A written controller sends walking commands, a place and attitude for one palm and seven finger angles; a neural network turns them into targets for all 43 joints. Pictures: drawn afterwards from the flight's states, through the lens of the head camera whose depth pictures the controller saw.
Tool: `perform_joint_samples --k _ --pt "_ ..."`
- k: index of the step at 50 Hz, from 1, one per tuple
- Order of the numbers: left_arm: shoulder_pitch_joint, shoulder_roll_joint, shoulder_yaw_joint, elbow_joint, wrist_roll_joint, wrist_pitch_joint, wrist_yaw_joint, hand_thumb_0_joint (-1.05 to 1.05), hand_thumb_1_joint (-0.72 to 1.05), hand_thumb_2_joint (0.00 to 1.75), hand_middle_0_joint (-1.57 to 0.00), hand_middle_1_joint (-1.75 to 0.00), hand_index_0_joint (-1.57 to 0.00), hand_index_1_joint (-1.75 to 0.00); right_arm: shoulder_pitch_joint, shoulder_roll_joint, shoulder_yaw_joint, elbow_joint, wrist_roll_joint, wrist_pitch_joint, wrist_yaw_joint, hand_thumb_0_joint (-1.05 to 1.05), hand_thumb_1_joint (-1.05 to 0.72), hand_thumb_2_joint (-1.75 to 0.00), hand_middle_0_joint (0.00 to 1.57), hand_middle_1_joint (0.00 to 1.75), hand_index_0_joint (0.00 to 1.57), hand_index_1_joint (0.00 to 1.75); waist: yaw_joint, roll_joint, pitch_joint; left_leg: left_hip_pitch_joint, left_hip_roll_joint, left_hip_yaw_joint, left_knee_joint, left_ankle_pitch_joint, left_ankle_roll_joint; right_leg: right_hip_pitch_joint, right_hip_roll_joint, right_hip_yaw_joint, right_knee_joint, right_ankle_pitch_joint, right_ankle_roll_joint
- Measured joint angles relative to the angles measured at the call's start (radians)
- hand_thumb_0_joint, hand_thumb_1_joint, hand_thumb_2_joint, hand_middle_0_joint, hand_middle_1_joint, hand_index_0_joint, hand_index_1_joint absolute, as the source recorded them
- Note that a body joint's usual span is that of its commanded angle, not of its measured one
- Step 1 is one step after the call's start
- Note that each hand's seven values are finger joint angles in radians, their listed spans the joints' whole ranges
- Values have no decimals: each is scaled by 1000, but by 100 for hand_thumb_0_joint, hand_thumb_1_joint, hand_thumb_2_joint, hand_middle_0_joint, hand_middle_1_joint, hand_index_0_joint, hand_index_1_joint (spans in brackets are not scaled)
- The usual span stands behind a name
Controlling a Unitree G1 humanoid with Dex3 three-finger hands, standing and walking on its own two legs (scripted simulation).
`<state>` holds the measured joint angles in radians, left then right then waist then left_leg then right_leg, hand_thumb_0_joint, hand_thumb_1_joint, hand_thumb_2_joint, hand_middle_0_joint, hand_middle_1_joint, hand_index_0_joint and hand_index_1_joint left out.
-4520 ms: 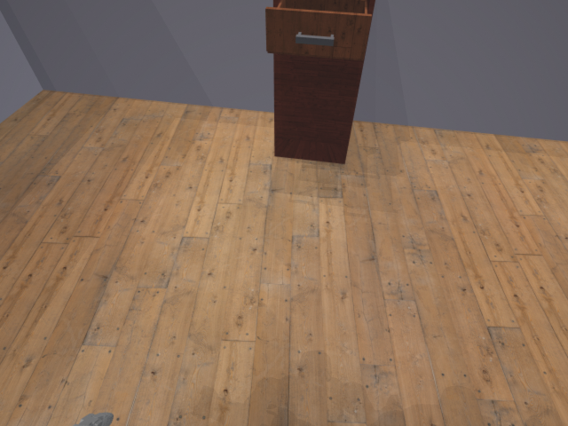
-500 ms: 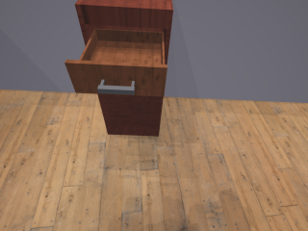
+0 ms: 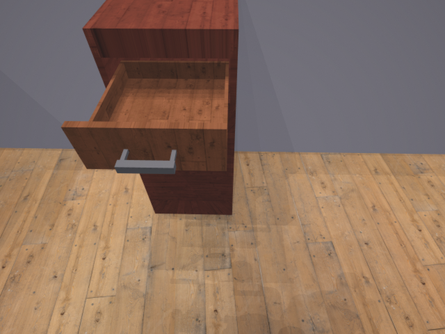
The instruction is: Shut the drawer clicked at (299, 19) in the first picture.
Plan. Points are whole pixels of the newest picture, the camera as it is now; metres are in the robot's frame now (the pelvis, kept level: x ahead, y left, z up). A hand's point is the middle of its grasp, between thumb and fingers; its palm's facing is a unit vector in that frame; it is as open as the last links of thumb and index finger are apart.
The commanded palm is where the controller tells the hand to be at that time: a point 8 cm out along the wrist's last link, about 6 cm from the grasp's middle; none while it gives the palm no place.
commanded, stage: take the last steps up to it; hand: left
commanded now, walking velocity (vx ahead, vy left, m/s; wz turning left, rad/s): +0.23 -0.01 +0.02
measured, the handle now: (147, 160) +0.46 +0.20 +0.02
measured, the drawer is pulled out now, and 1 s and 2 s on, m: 0.29 0.29 0.29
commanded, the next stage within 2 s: come to a stop and stand still in 0.22 s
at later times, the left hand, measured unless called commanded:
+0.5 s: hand out of the picture +0.12 +0.20 -0.17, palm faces +0.05 -0.99 -0.15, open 7.4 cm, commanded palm none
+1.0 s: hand (150, 322) +0.17 +0.16 -0.14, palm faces +0.05 -0.96 -0.28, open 7.3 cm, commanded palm none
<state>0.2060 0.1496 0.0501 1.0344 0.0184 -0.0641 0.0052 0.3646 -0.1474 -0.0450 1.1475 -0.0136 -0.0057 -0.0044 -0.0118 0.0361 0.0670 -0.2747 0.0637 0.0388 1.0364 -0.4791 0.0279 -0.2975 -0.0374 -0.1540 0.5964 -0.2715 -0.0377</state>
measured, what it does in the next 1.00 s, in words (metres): walks ahead: left foot, then right foot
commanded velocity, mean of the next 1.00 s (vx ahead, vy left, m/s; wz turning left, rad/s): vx -0.01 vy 0.03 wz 0.00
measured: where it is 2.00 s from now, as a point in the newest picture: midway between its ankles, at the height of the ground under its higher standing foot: outside the picture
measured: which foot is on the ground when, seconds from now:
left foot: up 0.00-0.26, down 0.28-0.72, up 0.74-1.00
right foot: down 0.00-0.28, up 0.30-0.68, down 0.70-1.00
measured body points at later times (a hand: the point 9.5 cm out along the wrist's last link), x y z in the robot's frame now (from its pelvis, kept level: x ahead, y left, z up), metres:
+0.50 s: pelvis +0.12 +0.03 +0.02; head +0.14 +0.06 +0.46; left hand +0.12 +0.25 -0.16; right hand +0.18 -0.20 -0.12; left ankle +0.15 +0.12 -0.73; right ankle +0.12 -0.11 -0.68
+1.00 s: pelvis +0.10 -0.03 +0.02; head +0.13 -0.06 +0.46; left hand +0.16 +0.21 -0.12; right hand +0.14 -0.27 -0.15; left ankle +0.06 +0.13 -0.66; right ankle +0.14 -0.12 -0.73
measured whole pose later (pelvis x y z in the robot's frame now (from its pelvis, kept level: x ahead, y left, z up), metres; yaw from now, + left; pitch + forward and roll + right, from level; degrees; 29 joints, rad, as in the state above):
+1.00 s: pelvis +0.10 -0.03 +0.02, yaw +0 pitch -1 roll +3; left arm 0.19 0.15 0.04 0.99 0.03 0.00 0.04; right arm 0.21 -0.21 -0.07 1.04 -0.02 0.07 0.00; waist 0.02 0.02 0.06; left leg -0.36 0.02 0.01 0.97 -0.41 -0.05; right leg -0.28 -0.06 -0.09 0.48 -0.20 -0.04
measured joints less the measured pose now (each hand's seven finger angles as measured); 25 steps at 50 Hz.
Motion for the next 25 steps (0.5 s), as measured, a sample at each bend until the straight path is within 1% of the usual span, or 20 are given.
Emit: perform_joint_samples --k 1,2,4,6,9,11,13,14,15,17,18,19,21,25 --pt "9 0 1 2 1 0 7 0 93 89 -20 -30 -20 -30 -15 -5 -3 -6 -2 2 2 1 -91 -90 20 30 20 30 4 1 -5 -48 6 5 56 30 1 23 5 -5 -26 2 1" --pt "21 0 -1 6 2 0 12 0 93 89 -20 -30 -20 -30 -32 -10 -6 -15 -4 3 3 1 -91 -90 20 30 20 30 4 1 -12 -89 14 13 78 58 -3 45 8 -9 -55 9 5" --pt "46 -1 -6 21 7 2 18 0 93 89 -20 -30 -20 -30 -69 -18 -11 -41 -7 3 4 1 -91 -90 20 30 20 30 1 -3 -25 -149 30 33 45 99 -16 83 13 -15 -107 20 4" --pt "70 -2 -12 38 9 6 17 0 93 89 -20 -30 -20 -30 -105 -21 -13 -69 -6 -1 8 1 -91 -90 20 30 19 30 0 -11 -35 -178 41 51 -49 130 -27 115 15 -18 -147 24 6" --pt "100 -6 -18 61 10 12 12 0 92 89 -20 -30 -20 -30 -153 -25 -14 -101 -6 -9 11 1 -92 -90 20 30 19 30 11 -24 -38 -177 46 67 -210 167 -35 152 16 -17 -173 14 17" --pt "118 -7 -19 73 9 16 9 0 92 89 -20 -30 -20 -30 -177 -25 -10 -113 -5 -17 15 1 -92 -90 20 30 19 30 24 -34 -36 -148 41 73 -311 196 -36 173 16 -16 -167 -8 28" --pt "140 -6 -18 85 5 23 7 0 91 89 -20 -30 -20 -30 -189 -24 -4 -120 -6 -28 16 1 -92 -90 20 30 19 30 34 -40 -36 -93 34 85 -421 243 -36 187 15 -15 -135 -46 42" --pt "152 -6 -18 90 3 28 7 1 91 89 -20 -30 -20 -30 -192 -23 -1 -123 -7 -36 15 1 -92 -90 20 30 19 30 37 -45 -38 -67 30 88 -461 258 -25 183 11 -11 -98 -74 49" --pt "156 -1 -16 94 1 37 6 1 91 89 -20 -30 -20 -30 -197 -14 1 -124 -10 -43 12 1 -92 -90 20 30 19 30 39 -64 -34 -64 18 98 -445 251 -8 164 -4 2 -34 -113 44" --pt "154 4 -15 100 1 55 7 1 91 89 -20 -30 -20 -30 -197 0 10 -131 -14 -51 5 1 -92 -90 20 30 19 30 41 -82 -29 -48 10 118 -430 226 16 84 -5 45 174 -217 33" --pt "149 6 -14 102 1 60 8 1 91 89 -20 -30 -20 -30 -192 7 14 -132 -14 -50 -1 1 -92 -90 20 30 20 30 39 -84 -27 -32 7 124 -444 224 22 39 -3 58 272 -229 30" --pt "140 7 -13 102 1 63 8 1 91 89 -20 -30 -20 -30 -186 13 17 -131 -12 -49 -8 1 -92 -90 20 30 20 30 36 -85 -24 -13 2 128 -470 230 23 2 -5 66 337 -219 31" --pt "120 10 -14 94 -2 65 12 1 91 89 -20 -30 -20 -30 -179 14 10 -124 -4 -48 -30 0 -94 -90 20 30 20 30 32 -90 -19 24 -11 137 -532 253 24 -49 -18 83 367 -173 44" --pt "76 15 -16 63 -4 80 25 1 91 90 -20 -30 -20 -30 -174 4 18 -93 0 -24 -39 -1 -96 -90 20 30 20 30 30 -89 -11 66 -23 141 -605 279 22 -79 -35 105 271 -120 69"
